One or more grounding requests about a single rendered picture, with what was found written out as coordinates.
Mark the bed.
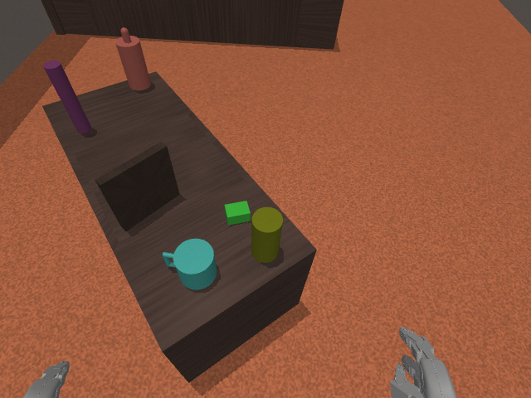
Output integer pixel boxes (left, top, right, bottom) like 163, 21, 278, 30
41, 0, 344, 50

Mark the right robot hand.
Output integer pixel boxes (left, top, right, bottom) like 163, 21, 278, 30
390, 327, 457, 398

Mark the left robot hand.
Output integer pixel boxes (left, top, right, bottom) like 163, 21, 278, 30
23, 361, 70, 398

